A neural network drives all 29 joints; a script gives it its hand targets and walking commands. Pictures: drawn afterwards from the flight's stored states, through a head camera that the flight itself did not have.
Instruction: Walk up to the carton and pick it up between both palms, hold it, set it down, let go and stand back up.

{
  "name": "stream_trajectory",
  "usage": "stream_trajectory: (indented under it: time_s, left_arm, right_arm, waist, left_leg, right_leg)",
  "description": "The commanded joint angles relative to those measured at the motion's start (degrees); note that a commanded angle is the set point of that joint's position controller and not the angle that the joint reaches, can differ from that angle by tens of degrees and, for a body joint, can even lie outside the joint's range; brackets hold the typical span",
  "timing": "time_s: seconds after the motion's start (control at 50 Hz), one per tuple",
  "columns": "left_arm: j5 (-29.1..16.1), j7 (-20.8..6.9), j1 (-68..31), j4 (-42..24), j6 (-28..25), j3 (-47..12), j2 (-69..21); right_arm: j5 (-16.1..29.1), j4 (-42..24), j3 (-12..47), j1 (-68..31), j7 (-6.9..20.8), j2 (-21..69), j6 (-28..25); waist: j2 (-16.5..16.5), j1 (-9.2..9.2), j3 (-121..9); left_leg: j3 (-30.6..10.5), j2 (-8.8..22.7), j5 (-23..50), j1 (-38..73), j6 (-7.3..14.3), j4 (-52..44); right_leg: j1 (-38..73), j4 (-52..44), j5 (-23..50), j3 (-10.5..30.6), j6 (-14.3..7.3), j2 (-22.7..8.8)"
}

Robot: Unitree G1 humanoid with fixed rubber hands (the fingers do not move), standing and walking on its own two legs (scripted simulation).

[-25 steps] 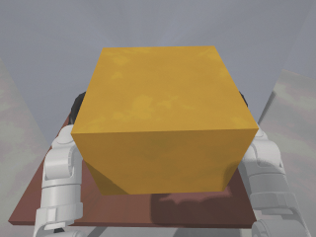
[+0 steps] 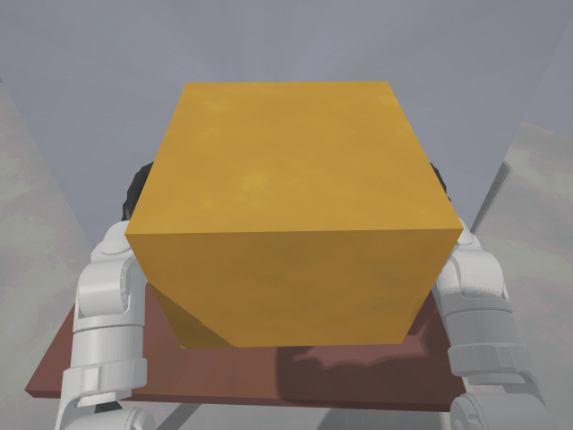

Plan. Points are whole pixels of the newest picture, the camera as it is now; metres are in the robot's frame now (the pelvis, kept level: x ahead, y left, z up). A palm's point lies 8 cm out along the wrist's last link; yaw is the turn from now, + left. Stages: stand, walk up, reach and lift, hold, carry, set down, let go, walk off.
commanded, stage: hold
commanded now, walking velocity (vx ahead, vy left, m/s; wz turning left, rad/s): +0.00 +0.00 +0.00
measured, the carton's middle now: (289, 208) +0.38 +0.00 +0.17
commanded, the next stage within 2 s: none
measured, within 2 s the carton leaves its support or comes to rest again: neither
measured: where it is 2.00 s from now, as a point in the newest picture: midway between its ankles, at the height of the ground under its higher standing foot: outside the picture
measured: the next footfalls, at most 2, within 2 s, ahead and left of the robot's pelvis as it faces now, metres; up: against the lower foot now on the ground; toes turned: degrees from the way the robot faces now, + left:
none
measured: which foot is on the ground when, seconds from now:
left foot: down 0.00-1.00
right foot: down 0.00-1.00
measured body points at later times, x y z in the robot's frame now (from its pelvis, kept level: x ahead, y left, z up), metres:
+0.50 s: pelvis +0.01 +0.00 +0.00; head -0.03 +0.00 +0.45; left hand +0.37 +0.19 +0.17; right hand +0.37 -0.20 +0.16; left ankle +0.01 +0.12 -0.75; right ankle +0.02 -0.12 -0.75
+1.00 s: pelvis +0.00 +0.00 +0.00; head -0.03 +0.00 +0.45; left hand +0.35 +0.20 +0.17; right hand +0.36 -0.19 +0.16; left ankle +0.01 +0.12 -0.75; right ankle +0.02 -0.12 -0.75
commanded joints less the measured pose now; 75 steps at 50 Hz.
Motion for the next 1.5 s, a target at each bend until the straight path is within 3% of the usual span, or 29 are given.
stream_trajectory:
  time_s: [0.0,0.06,0.12,0.16,0.24,0.3,0.34,0.42,0.46,0.5,0.62,0.68,0.7,0.74,0.78,0.84,0.92,1.02,1.06,1.1,1.14,1.16,1.22,1.24,1.32,1.42,1.44,1.46,1.48]
  left_arm:
    - [-7.80,-7.55,-48.33,-15.19,-3.88,-33.45,-29.92]
    - [-7.03,-7.71,-48.70,-12.28,-3.36,-31.75,-29.15]
    - [-7.92,-7.22,-48.57,-18.83,-3.34,-33.99,-30.33]
    - [-6.82,-6.97,-47.06,-14.69,-3.44,-32.70,-29.46]
    - [-6.82,-6.42,-49.61,-17.49,-3.24,-33.18,-29.96]
    - [-7.25,-6.14,-46.37,-16.98,-3.28,-34.67,-30.71]
    - [-7.66,-6.22,-48.27,-14.96,-3.92,-33.17,-30.47]
    - [-6.36,-5.67,-46.33,-17.14,-3.89,-32.50,-30.17]
    - [-5.52,-6.00,-45.70,-14.70,-2.62,-30.95,-28.74]
    - [-4.61,-6.96,-44.82,-13.05,-2.65,-29.35,-28.03]
    - [-6.27,-6.86,-43.76,-20.12,-3.30,-31.86,-27.48]
    - [-5.56,-7.41,-39.47,-19.67,-2.25,-30.97,-26.07]
    - [-6.42,-7.51,-41.93,-23.14,-2.61,-32.68,-26.47]
    - [-6.62,-7.47,-42.74,-23.69,-3.00,-31.61,-24.58]
    - [-6.77,-7.79,-41.99,-24.20,-2.71,-32.37,-24.53]
    - [-6.02,-8.41,-40.07,-18.32,-2.58,-30.79,-24.75]
    - [-7.99,-7.77,-43.28,-23.46,-3.09,-34.65,-28.07]
    - [-7.06,-8.03,-46.86,-14.94,-3.06,-32.77,-27.47]
    - [-7.13,-7.68,-47.19,-13.73,-3.50,-32.64,-29.36]
    - [-8.67,-7.01,-50.70,-18.83,-4.78,-35.08,-30.33]
    - [-8.03,-6.81,-49.67,-14.45,-4.29,-32.63,-30.08]
    - [-7.00,-7.04,-48.18,-10.61,-3.70,-31.69,-29.45]
    - [-6.84,-6.79,-52.44,-12.85,-4.11,-33.03,-31.73]
    - [-6.66,-7.12,-52.17,-9.51,-3.75,-32.18,-31.12]
    - [-7.05,-6.07,-47.78,-13.75,-4.57,-31.91,-30.58]
    - [-6.33,-6.45,-46.65,-15.03,-3.92,-30.84,-29.35]
    - [-6.04,-6.32,-46.77,-16.87,-3.58,-30.93,-29.08]
    - [-4.65,-6.42,-45.22,-13.00,-3.37,-30.38,-28.81]
    - [-5.70,-6.97,-41.62,-17.69,-3.04,-30.95,-29.26]
  right_arm:
    - [8.98,-23.54,27.05,-49.02,9.13,31.69,-6.28]
    - [8.18,-19.66,25.93,-47.31,9.55,31.05,-5.56]
    - [9.67,-21.34,26.19,-45.61,9.86,30.99,-6.23]
    - [9.38,-23.13,26.35,-48.24,9.82,30.11,-6.77]
    - [9.37,-20.43,26.07,-45.77,10.13,29.85,-5.95]
    - [9.64,-23.60,25.42,-46.95,10.24,29.94,-7.05]
    - [8.86,-24.67,26.24,-49.21,10.24,31.75,-7.01]
    - [10.17,-23.72,27.80,-47.15,9.99,30.63,-6.84]
    - [9.71,-20.18,26.17,-44.20,10.08,29.46,-5.87]
    - [9.42,-21.12,26.86,-45.96,10.24,30.27,-5.77]
    - [10.54,-26.59,29.04,-42.94,8.38,30.77,-6.16]
    - [10.63,-26.56,28.72,-40.33,7.61,29.05,-5.04]
    - [10.25,-28.06,29.04,-39.56,7.65,30.22,-5.51]
    - [10.54,-31.59,30.96,-40.43,7.09,31.87,-5.83]
    - [10.11,-29.37,29.44,-39.63,7.29,30.62,-5.24]
    - [9.60,-28.15,28.34,-41.61,7.40,29.87,-5.31]
    - [10.47,-31.20,30.45,-42.80,7.81,31.36,-5.51]
    - [8.16,-20.50,25.17,-45.13,8.92,29.14,-4.92]
    - [8.48,-22.28,26.84,-46.94,9.48,30.99,-5.74]
    - [8.98,-23.98,27.63,-47.51,9.75,32.29,-6.64]
    - [8.83,-22.17,27.00,-47.90,9.89,31.89,-6.33]
    - [8.42,-17.83,25.30,-47.10,10.11,30.50,-5.79]
    - [7.68,-14.32,22.97,-47.58,11.28,29.67,-6.34]
    - [7.79,-15.62,22.68,-50.46,11.13,30.65,-6.79]
    - [10.27,-23.23,27.58,-49.84,10.56,31.70,-7.78]
    - [9.28,-21.85,26.71,-45.80,10.05,30.97,-6.76]
    - [9.36,-21.06,26.61,-44.16,9.89,30.94,-6.44]
    - [8.67,-19.10,25.42,-44.98,9.80,29.37,-6.17]
    - [10.51,-23.50,28.05,-42.13,9.22,31.54,-6.44]
  waist:
    - [-0.21,-1.18,-31.30]
    - [-0.29,-0.79,-28.20]
    - [2.08,-1.67,-31.41]
    - [0.87,-0.08,-31.08]
    - [2.62,-0.72,-28.22]
    - [1.70,-0.99,-30.62]
    - [-1.74,-0.08,-29.62]
    - [0.84,1.34,-31.42]
    - [1.57,0.36,-27.40]
    - [-1.72,0.87,-26.37]
    - [-0.10,0.11,-32.36]
    - [-2.27,-0.12,-28.03]
    - [-0.36,-1.25,-30.97]
    - [-2.08,-0.47,-30.89]
    - [-0.55,-1.19,-29.34]
    - [-2.12,0.28,-26.61]
    - [0.00,-1.25,-31.45]
    - [0.56,-1.32,-24.47]
    - [-0.87,0.07,-26.58]
    - [0.61,-1.13,-33.19]
    - [-1.01,0.02,-31.27]
    - [-0.14,-0.70,-26.80]
    - [3.21,-1.93,-26.57]
    - [1.97,-1.66,-27.43]
    - [-0.53,0.97,-32.49]
    - [-1.51,0.23,-29.55]
    - [0.33,0.05,-29.00]
    - [0.02,-0.35,-26.28]
    - [-1.28,-0.43,-30.75]
  left_leg:
    - [2.01,-1.84,13.96,7.11,-2.75,-1.49]
    - [2.28,-1.83,13.19,6.37,-2.84,-2.00]
    - [2.02,-1.83,16.23,8.28,-3.71,-1.00]
    - [2.08,-1.81,16.94,8.39,-3.53,-0.96]
    - [2.21,-1.66,17.36,8.00,-4.15,-1.11]
    - [2.06,-1.64,16.53,8.41,-3.87,-0.90]
    - [2.43,-1.99,13.47,6.56,-2.59,-1.63]
    - [2.59,-1.72,18.76,8.61,-3.63,-0.99]
    - [2.98,-1.90,18.40,7.81,-3.48,-1.25]
    - [3.31,-2.15,13.30,5.08,-2.16,-2.18]
    - [2.45,-2.18,23.06,9.23,-3.48,0.01]
    - [2.04,-2.53,20.71,6.55,-2.88,-0.76]
    - [2.50,-2.69,21.79,7.54,-3.09,-0.47]
    - [3.07,-3.23,21.84,5.94,-2.75,-0.53]
    - [2.75,-2.99,20.41,5.12,-3.14,-0.65]
    - [2.84,-2.73,14.96,3.11,-2.14,-2.10]
    - [2.43,-2.36,20.62,6.97,-2.98,-0.92]
    - [2.04,-1.77,9.09,4.82,-2.56,-3.54]
    - [2.85,-1.72,10.15,4.68,-2.21,-2.80]
    - [1.86,-1.36,15.10,7.24,-3.06,-1.59]
    - [2.41,-1.76,12.93,6.89,-2.76,-1.97]
    - [2.19,-1.87,9.65,5.52,-2.89,-2.82]
    - [1.91,-1.13,7.52,6.16,-3.66,-3.27]
    - [2.51,-1.65,7.69,5.71,-3.22,-2.92]
    - [1.89,-1.35,15.97,8.60,-3.02,-1.14]
    - [2.24,-1.86,13.43,6.12,-2.62,-2.03]
    - [2.29,-1.76,16.43,6.50,-3.22,-1.60]
    - [2.30,-1.73,13.27,6.04,-2.96,-2.45]
    - [2.50,-2.21,19.65,7.35,-2.50,-0.92]
  right_leg:
    - [11.03,-0.67,12.90,-0.90,-0.37,2.06]
    - [10.55,-1.07,10.95,-0.97,-0.49,1.82]
    - [11.29,-0.47,13.50,-0.84,-0.64,2.08]
    - [10.19,-0.70,12.21,-1.42,-1.22,2.52]
    - [9.84,-0.59,11.21,-1.01,-0.90,2.42]
    - [9.36,-0.64,12.10,-0.97,-1.02,2.50]
    - [10.67,-1.03,10.98,-0.49,-0.83,2.16]
    - [10.40,-0.34,13.56,-0.62,-0.92,2.99]
    - [10.30,-0.68,14.11,-0.52,-0.64,2.51]
    - [12.40,-1.25,11.20,-0.29,-0.40,1.90]
    - [14.69,0.19,20.89,-0.26,0.12,2.23]
    - [16.50,0.10,22.81,0.33,0.41,1.36]
    - [16.50,0.46,22.33,-0.10,0.24,1.81]
    - [17.38,0.93,26.41,0.39,0.99,1.37]
    - [17.44,1.33,25.12,0.40,0.78,0.91]
    - [15.42,0.12,17.93,-0.08,0.49,0.90]
    - [15.53,0.77,21.41,-0.09,0.51,1.44]
    - [8.94,-1.32,6.59,-1.23,-0.63,1.40]
    - [10.08,-0.84,7.76,-1.38,-0.42,1.89]
    - [10.36,0.17,12.01,-1.06,-0.45,1.90]
    - [10.42,-0.77,10.88,-1.22,-0.66,1.97]
    - [8.83,-1.14,7.99,-1.31,-0.75,1.60]
    - [6.72,-0.72,3.86,-1.77,-1.60,1.85]
    - [7.21,-1.05,4.64,-1.53,-1.30,1.60]
    - [10.33,-0.56,12.47,-0.83,-0.87,2.13]
    - [11.62,-1.01,12.05,-0.30,-0.27,1.62]
    - [12.28,-0.47,14.88,0.12,-0.29,1.41]
    - [10.85,-1.53,10.81,-0.38,-0.55,1.70]
    - [14.75,0.03,19.65,0.21,0.16,1.66]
